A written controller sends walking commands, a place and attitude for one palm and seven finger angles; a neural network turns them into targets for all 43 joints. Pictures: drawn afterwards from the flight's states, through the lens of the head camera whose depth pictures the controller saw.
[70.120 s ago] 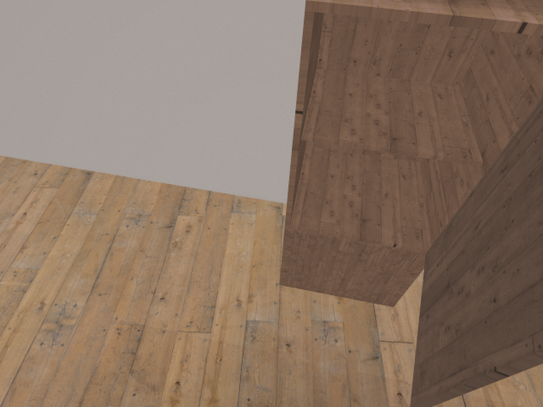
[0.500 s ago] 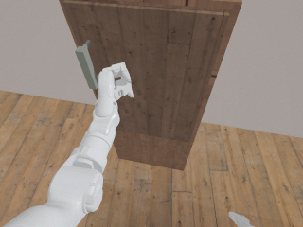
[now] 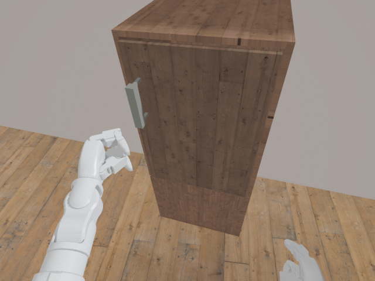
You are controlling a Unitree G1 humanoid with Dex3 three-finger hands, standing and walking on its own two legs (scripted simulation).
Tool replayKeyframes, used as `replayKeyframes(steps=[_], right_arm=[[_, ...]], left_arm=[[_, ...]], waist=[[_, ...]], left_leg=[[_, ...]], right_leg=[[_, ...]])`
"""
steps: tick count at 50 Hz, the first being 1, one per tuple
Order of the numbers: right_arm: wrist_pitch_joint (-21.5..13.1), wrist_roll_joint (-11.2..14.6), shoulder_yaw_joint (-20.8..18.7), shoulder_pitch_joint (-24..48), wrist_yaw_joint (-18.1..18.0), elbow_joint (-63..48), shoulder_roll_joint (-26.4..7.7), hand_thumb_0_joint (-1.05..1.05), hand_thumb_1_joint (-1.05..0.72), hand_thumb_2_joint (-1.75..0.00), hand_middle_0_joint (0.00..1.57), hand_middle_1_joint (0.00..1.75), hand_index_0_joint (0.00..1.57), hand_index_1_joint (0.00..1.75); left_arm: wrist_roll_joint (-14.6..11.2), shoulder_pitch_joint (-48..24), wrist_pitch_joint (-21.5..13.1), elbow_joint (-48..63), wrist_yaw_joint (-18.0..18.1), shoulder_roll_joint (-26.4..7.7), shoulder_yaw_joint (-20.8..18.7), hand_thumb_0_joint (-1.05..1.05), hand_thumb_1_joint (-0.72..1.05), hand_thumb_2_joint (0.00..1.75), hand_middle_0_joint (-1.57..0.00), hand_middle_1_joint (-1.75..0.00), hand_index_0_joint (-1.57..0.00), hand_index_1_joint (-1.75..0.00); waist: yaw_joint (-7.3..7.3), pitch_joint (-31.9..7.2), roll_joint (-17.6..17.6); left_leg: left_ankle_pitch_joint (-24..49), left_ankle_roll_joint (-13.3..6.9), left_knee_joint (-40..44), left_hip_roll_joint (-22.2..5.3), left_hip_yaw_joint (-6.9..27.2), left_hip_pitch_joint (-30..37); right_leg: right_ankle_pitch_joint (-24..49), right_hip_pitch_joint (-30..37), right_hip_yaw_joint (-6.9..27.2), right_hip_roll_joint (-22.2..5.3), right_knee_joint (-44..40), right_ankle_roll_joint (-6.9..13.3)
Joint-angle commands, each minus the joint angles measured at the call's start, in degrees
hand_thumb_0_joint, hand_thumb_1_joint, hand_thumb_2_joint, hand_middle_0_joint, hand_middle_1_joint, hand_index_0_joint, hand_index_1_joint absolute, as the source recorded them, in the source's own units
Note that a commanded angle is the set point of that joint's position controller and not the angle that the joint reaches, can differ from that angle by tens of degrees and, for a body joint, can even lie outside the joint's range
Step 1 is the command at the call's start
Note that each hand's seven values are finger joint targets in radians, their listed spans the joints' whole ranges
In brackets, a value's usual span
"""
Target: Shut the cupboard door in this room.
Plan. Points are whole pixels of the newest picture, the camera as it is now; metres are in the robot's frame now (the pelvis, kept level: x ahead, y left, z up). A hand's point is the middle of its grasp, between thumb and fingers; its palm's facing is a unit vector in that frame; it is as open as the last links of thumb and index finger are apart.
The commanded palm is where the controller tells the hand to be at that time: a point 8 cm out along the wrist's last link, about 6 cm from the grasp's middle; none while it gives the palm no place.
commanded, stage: draw the hand back to the body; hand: left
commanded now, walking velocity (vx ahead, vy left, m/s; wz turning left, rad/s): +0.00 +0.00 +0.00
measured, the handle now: (139, 103) +0.59 +0.17 +0.08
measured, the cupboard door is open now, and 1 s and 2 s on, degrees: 0 0 0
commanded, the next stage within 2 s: step back with the hand held close in 0.96 s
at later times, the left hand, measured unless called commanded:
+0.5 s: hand (25, 197) +0.22 +0.28 +0.16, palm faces +0.40 -0.85 -0.35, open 5.4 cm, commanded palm +0.17 +0.32 +0.18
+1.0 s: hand (6, 207) +0.19 +0.29 +0.17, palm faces +0.46 -0.80 -0.38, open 7.4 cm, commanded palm +0.15 +0.33 +0.18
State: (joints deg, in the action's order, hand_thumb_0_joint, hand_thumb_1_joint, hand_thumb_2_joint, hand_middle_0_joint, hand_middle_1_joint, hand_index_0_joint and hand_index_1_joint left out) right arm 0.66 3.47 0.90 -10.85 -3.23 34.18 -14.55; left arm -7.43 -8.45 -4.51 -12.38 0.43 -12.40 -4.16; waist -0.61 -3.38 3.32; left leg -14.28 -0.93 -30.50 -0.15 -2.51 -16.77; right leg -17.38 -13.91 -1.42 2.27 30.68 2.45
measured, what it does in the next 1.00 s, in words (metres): stands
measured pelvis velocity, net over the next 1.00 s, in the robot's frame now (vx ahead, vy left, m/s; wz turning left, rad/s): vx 0.01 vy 0.02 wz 0.02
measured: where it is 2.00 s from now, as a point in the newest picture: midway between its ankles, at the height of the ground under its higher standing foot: outside the picture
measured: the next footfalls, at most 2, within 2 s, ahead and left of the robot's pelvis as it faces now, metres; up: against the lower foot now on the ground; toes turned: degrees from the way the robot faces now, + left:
none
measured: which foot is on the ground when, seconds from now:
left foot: down 0.00-1.00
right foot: down 0.00-1.00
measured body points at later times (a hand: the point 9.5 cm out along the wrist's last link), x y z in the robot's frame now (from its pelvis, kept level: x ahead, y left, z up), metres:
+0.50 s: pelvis +0.01 +0.03 +0.01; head -0.01 +0.00 +0.46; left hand +0.19 +0.32 +0.18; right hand +0.21 -0.18 -0.08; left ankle +0.02 +0.11 -0.73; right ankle -0.01 -0.09 -0.73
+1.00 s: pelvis +0.01 +0.02 +0.01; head -0.02 +0.00 +0.46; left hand +0.16 +0.33 +0.19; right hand +0.20 -0.19 -0.07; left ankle +0.02 +0.11 -0.73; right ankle -0.01 -0.09 -0.73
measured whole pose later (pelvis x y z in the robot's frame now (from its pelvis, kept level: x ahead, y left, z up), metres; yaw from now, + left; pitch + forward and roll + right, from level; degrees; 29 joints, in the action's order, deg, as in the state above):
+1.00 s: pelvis +0.01 +0.02 +0.01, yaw +1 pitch -4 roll -1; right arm -4.4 0.9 1.5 -11.3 -3.7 36.2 -13.0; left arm -4.7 26.8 -3.8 21.9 5.9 -19.9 -19.3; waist 3.3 -1.0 3.7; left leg -12.4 -2.6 -23.7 1.6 -2.2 -7.7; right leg -14.2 -3.4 -1.6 0.8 21.4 0.7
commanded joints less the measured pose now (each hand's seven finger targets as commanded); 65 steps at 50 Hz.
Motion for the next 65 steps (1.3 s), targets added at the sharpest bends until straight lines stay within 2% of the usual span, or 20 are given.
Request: replayKeyframes(steps=[1, 5, 9, 14, 15, 29, 30, 32, 35, 39, 43, 46, 48, 52, 54, 55, 56, 57, 60, 65], right_arm=[[-1.6, -0.3, -0.9, 7.6, -0.6, -9.4, -3.8, 0.0, -0.9, -0.9, 0.2, 0.3, 0.2, 0.3], [-2.0, -0.8, -0.6, 7.8, -0.6, -9.4, -3.9, 0.0, -0.9, -0.9, 0.2, 0.3, 0.2, 0.3], [-2.7, -1.4, -0.4, 8.0, -0.5, -9.5, -4.4, 0.0, -0.9, -0.9, 0.2, 0.3, 0.2, 0.3], [-3.2, -2.0, -0.6, 8.4, -0.4, -9.4, -4.5, 0.0, -0.9, -0.9, 0.2, 0.3, 0.2, 0.3], [-3.3, -2.0, -0.4, 8.3, -0.3, -9.5, -4.1, 0.0, -0.9, -0.9, 0.2, 0.3, 0.2, 0.3], [-5.6, -2.1, -1.9, 7.9, -0.1, -8.5, -4.5, 0.0, -0.9, -0.9, 0.2, 0.3, 0.2, 0.3], [-5.8, -2.1, -1.6, 7.7, 0.0, -8.5, -4.4, 0.0, -0.9, -0.9, 0.2, 0.3, 0.2, 0.3], [-6.2, -2.1, -1.8, 7.6, -0.2, -8.1, -4.8, 0.0, -0.9, -0.9, 0.2, 0.3, 0.2, 0.3], [-7.0, -2.3, -1.9, 7.2, -0.7, -7.6, -5.4, 0.0, -0.9, -0.9, 0.2, 0.3, 0.2, 0.3], [-7.7, -2.5, -2.1, 7.5, -1.2, -7.3, -5.5, 0.0, -0.9, -0.9, 0.2, 0.3, 0.2, 0.3], [-8.0, -2.5, -1.8, 7.8, -0.9, -7.5, -4.6, 0.0, -0.9, -0.9, 0.2, 0.3, 0.2, 0.3], [-8.0, -2.4, -1.6, 7.8, -0.7, -7.3, -4.3, 0.0, -0.9, -0.9, 0.2, 0.3, 0.2, 0.3], [-7.9, -2.4, -1.6, 7.8, -0.6, -7.3, -4.3, 0.0, -0.9, -0.9, 0.2, 0.3, 0.2, 0.3], [-7.5, -2.3, -1.8, 7.8, -0.8, -7.5, -4.4, 0.0, -0.9, -0.9, 0.2, 0.3, 0.2, 0.3], [-7.4, -2.4, -2.2, 7.8, -0.9, -7.5, -4.7, 0.0, -0.9, -0.9, 0.2, 0.3, 0.2, 0.3], [-6.5, -1.9, -2.7, 7.5, -1.0, -9.3, -6.0, 0.0, -0.9, -0.9, 0.2, 0.3, 0.2, 0.3], [-6.0, -2.1, -2.5, 7.0, -1.3, -8.4, -5.3, 0.0, -0.9, -0.9, 0.2, 0.3, 0.2, 0.3], [-5.6, -2.3, -2.6, 7.2, -1.2, -8.4, -5.2, 0.0, -0.9, -0.9, 0.2, 0.3, 0.2, 0.3], [-4.8, -2.3, -2.9, 6.7, -1.4, -8.6, -5.3, 0.0, -0.9, -0.9, 0.2, 0.3, 0.2, 0.3], [-3.0, -2.0, -3.4, 6.5, -2.0, -10.1, -5.4, 0.0, -0.9, -0.9, 0.2, 0.3, 0.2, 0.3]], left_arm=[[1.5, -10.5, -3.5, 20.0, 2.6, -11.5, -5.2, 0.0, 0.9, 0.9, -0.97, -1.14, -0.97, -1.14], [2.3, -4.8, -2.9, 25.7, 3.1, -10.6, -4.5, 0.0, 0.9, 0.9, -0.86, -1.02, -0.86, -1.02], [2.6, 2.4, -2.4, 31.0, 3.4, -11.0, -5.2, 0.0, 0.9, 0.9, -0.75, -0.9, -0.75, -0.9], [2.8, 11.2, -2.0, 36.7, 4.1, -14.2, -10.4, 0.0, 0.9, 0.9, -0.61, -0.75, -0.61, -0.75], [2.9, 11.7, -2.2, 38.9, 4.2, -13.7, -10.3, 0.0, 0.9, 0.9, -0.58, -0.72, -0.58, -0.72], [2.3, 32.6, -2.4, 46.8, 5.9, -20.6, -24.7, 0.0, 0.9, 0.9, -0.2, -0.3, -0.2, -0.3], [2.5, 30.8, -2.4, 47.0, 5.7, -17.7, -21.5, 0.0, 0.9, 0.9, -0.2, -0.3, -0.2, -0.3], [2.8, 28.3, -2.3, 46.0, 6.0, -16.1, -19.5, 0.0, 0.9, 0.9, -0.2, -0.3, -0.2, -0.3], [3.3, 25.9, -2.2, 44.6, 6.5, -16.2, -18.8, 0.0, 0.9, 0.9, -0.2, -0.3, -0.2, -0.3], [3.4, 26.3, -2.7, 45.6, 7.0, -19.0, -21.5, 0.0, 0.9, 0.9, -0.2, -0.3, -0.2, -0.3], [3.2, 28.9, -3.3, 47.2, 7.0, -19.1, -22.3, 0.0, 0.9, 0.9, -0.2, -0.3, -0.2, -0.3], [3.0, 30.0, -3.2, 47.0, 6.7, -18.8, -22.4, 0.0, 0.9, 0.9, -0.2, -0.3, -0.2, -0.3], [2.8, 30.1, -3.0, 46.0, 6.5, -18.3, -22.2, 0.0, 0.9, 0.9, -0.2, -0.3, -0.2, -0.3], [2.5, 30.5, -2.6, 43.6, 6.2, -17.3, -21.5, 0.0, 0.9, 0.9, -0.2, -0.3, -0.2, -0.3], [2.6, 31.0, -2.5, 43.8, 6.0, -17.9, -21.9, 0.0, 0.9, 0.9, -0.2, -0.3, -0.2, -0.3], [2.8, 26.1, -4.5, 47.3, 6.4, -24.2, -27.5, 0.0, 0.9, 0.9, -0.2, -0.3, -0.2, -0.3], [2.7, 29.7, -5.0, 43.8, 6.2, -20.3, -24.3, 0.0, 0.9, 0.9, -0.2, -0.3, -0.2, -0.3], [3.1, 30.8, -5.2, 44.0, 6.3, -19.6, -23.2, 0.0, 0.9, 0.9, -0.2, -0.3, -0.2, -0.3], [3.3, 32.0, -6.3, 45.4, 6.6, -20.2, -23.3, 0.0, 0.9, 0.9, -0.2, -0.3, -0.2, -0.3], [3.0, 35.2, -6.4, 46.6, 7.3, -21.9, -25.1, 0.0, 0.9, 0.9, -0.2, -0.3, -0.2, -0.3]], waist=[[1.53, -7.1, -3.6], [1.48, -5.0, 1.0], [1.97, -4.7, -1.5], [2.88, -4.4, -2.0], [2.76, -5.0, -0.4], [4.57, -1.4, 1.3], [3.81, -0.9, 1.6], [3.05, 1.9, 1.9], [2.86, 2.9, 0.3], [3.99, -0.3, -0.4], [4.49, -1.7, 1.0], [4.43, 0.1, 3.5], [4.29, 1.6, 3.0], [4.01, 3.1, -1.2], [4.23, 1.6, -1.2], [2.47, 1.4, -0.9], [1.9, 0.7, -2.0], [1.95, 0.1, -2.2], [1.71, -3.5, -1.5], [1.62, -7.0, -2.2]], left_leg=[[4.6, -1.6, 6.4, 0.1, 1.5, 9.2], [7.0, -1.2, 8.8, -0.5, 2.0, 13.2], [9.9, -1.1, 10.0, -0.8, 2.8, 14.7], [12.7, -0.7, 10.5, -1.2, 3.3, 15.0], [13.6, -0.4, 10.6, -1.1, 3.4, 15.1], [13.8, 0.3, 10.3, -1.7, 3.7, 11.6], [13.1, 0.5, 10.6, -1.6, 4.0, 11.7], [9.1, 0.3, 11.5, -1.8, 4.3, 11.5], [5.5, 0.0, 12.3, -1.6, 4.9, 10.9], [5.8, -0.4, 12.1, -1.3, 4.7, 11.6], [8.5, 0.0, 11.4, -1.0, 4.2, 11.4], [9.6, 0.2, 11.0, -1.1, 3.8, 10.9], [8.4, 0.3, 11.3, -1.2, 3.7, 10.6], [8.8, -0.4, 10.9, -1.2, 2.9, 10.6], [9.8, -0.6, 10.7, -1.3, 2.7, 11.4], [5.7, -2.0, 7.5, -2.7, 3.8, 7.6], [5.6, -2.0, 5.8, -2.3, 4.2, 7.8], [6.2, -1.9, 5.0, -2.4, 3.9, 8.2], [10.8, -1.4, 3.7, -2.9, 3.9, 7.8], [20.5, -1.3, 3.7, -4.0, 4.3, 7.6]], right_leg=[[8.8, 2.8, 3.2, -2.8, -10.0, -2.5], [10.3, 3.2, 1.6, -1.8, -11.1, -1.7], [12.7, 5.3, 0.9, -1.5, -11.6, -1.4], [14.4, 6.9, 0.5, -1.4, -12.0, -1.4], [14.9, 7.5, 0.4, -1.6, -11.5, -1.3], [13.8, 8.2, 0.0, -1.6, -12.1, -1.3], [12.7, 7.5, -0.2, -1.8, -11.7, -1.4], [9.6, 5.0, -0.2, -1.7, -12.4, -1.6], [7.4, 4.5, -0.1, -1.8, -12.7, -1.6], [7.7, 6.6, 0.2, -1.8, -12.6, -1.5], [9.5, 8.3, 0.1, -2.0, -12.0, -1.2], [10.5, 7.7, 0.4, -2.1, -12.3, -1.1], [9.4, 6.7, 0.3, -2.0, -12.7, -1.2], [9.7, 5.7, 0.6, -2.0, -13.4, -1.6], [10.7, 6.3, 0.9, -2.0, -13.7, -1.6], [12.8, 2.8, 6.3, -5.6, -15.3, -1.6], [13.7, 1.8, 7.2, -7.2, -15.2, -1.1], [15.1, 1.1, 8.0, -8.0, -15.2, -1.0], [20.9, 2.4, 7.5, -9.0, -11.6, -0.6], [27.8, 3.9, 5.5, -7.8, -6.9, -1.5]])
